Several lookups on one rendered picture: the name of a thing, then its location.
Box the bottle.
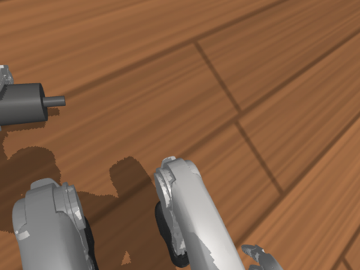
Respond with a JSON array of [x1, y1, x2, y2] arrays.
[[0, 83, 66, 126]]

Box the right robot foot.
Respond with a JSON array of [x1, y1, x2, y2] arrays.
[[155, 201, 189, 268]]

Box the right robot hand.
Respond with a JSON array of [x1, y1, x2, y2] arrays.
[[241, 245, 283, 270]]

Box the left robot hand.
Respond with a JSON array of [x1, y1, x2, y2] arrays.
[[0, 65, 14, 131]]

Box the left robot foot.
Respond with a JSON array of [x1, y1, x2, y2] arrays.
[[84, 217, 99, 270]]

